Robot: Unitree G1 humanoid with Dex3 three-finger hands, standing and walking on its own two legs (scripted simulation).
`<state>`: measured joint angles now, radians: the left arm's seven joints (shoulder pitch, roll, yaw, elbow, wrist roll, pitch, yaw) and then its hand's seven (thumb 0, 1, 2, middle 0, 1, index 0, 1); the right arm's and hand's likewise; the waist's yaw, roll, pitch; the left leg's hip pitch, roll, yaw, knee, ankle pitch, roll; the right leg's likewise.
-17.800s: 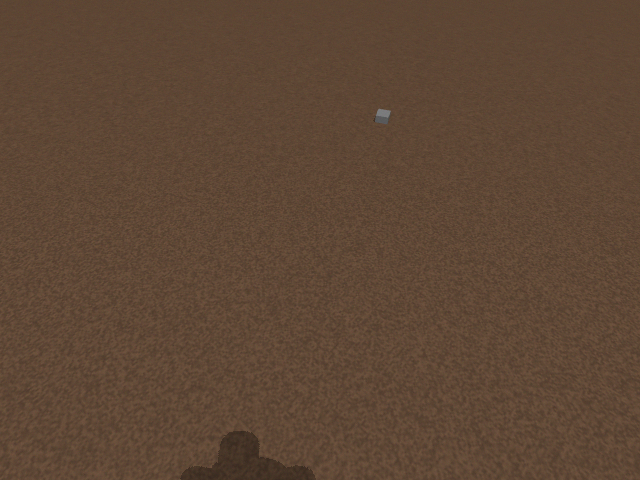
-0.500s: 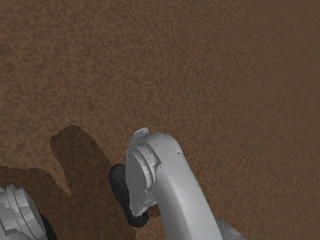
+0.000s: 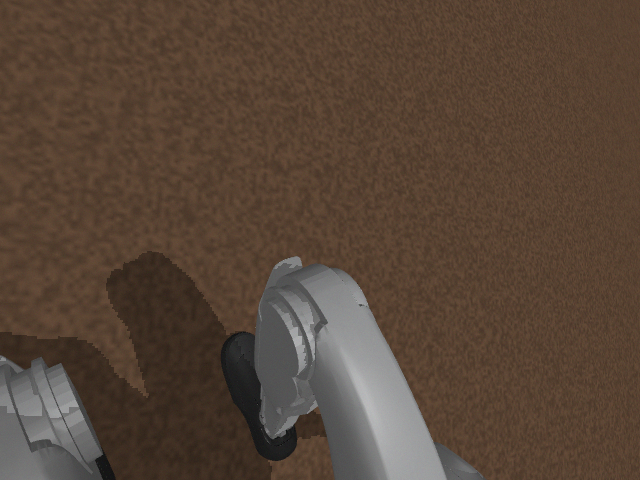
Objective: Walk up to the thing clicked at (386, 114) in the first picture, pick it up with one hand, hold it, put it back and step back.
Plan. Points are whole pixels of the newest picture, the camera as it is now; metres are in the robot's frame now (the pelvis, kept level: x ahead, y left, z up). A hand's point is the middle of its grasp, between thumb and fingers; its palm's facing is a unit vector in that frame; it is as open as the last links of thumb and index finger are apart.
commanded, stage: close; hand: left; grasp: from above
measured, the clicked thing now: out of the picture +0.45 +0.31 -0.29
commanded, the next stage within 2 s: settle in 0.02 s
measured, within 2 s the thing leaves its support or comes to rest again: leaves its support in 0.38 s
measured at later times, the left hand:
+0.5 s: hand out of the picture +0.46 +0.31 -0.24, palm faces -0.41 -0.14 -0.90, open 11.1 cm
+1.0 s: hand out of the picture +0.44 +0.32 -0.15, palm faces -0.44 -0.09 -0.89, open 11.0 cm
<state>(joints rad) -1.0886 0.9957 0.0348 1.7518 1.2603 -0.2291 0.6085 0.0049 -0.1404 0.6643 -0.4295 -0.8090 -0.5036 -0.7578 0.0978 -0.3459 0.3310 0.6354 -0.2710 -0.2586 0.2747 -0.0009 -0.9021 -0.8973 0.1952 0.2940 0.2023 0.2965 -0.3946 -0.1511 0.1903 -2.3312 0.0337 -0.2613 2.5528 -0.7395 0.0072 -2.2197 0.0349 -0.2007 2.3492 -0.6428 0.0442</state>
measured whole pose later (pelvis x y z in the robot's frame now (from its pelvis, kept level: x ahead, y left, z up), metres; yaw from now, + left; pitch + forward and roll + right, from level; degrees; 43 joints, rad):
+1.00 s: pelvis +0.00 -0.01 +0.02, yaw +6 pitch +33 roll -9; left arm -0.96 0.74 0.02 1.36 1.23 -0.21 0.32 0.00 -0.14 0.61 -0.55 -0.63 -0.63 -0.55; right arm 0.17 -0.31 0.10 0.69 -0.15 -0.08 0.20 0.00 -0.91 -0.90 0.20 0.29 0.20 0.30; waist -0.26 0.00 -0.02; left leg -2.32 0.02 -0.15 2.43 -0.70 0.00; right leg -2.25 0.00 -0.11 2.32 -0.65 0.02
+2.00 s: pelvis +0.00 -0.01 +0.23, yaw +12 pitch +27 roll -4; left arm -0.43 0.54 -0.11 0.65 1.00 -0.07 0.02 -0.01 -0.13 0.60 -0.56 -0.60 -0.65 -0.52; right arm 0.15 -0.25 -0.02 0.64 0.02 0.04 -0.01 0.00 -0.91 -0.90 0.20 0.29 0.21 0.30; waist -0.08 0.05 -0.17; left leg -1.59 0.03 -0.04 1.73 -0.61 0.01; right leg -1.56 -0.01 -0.04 1.67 -0.58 0.02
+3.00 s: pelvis +0.08 +0.01 +0.43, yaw +13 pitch +9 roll -1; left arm -0.29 0.40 -0.20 0.75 1.02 -0.03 0.07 -0.01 -0.12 0.59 -0.56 -0.61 -0.63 -0.54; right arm 0.24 -0.24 -0.05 0.72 0.05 0.02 -0.05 0.01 -0.91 -0.90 0.20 0.29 0.21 0.30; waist -0.04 0.04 -0.08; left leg -0.58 0.03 0.03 0.80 -0.38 0.00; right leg -0.58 -0.01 0.01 0.77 -0.36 0.02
